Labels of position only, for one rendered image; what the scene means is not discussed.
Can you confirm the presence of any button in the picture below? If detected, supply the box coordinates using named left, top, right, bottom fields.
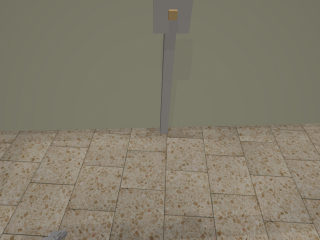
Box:
left=168, top=9, right=178, bottom=21

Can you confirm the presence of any panel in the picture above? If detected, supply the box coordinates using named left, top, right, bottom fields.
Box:
left=153, top=0, right=194, bottom=134

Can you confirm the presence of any left robot hand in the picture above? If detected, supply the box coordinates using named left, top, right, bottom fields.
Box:
left=42, top=230, right=68, bottom=240

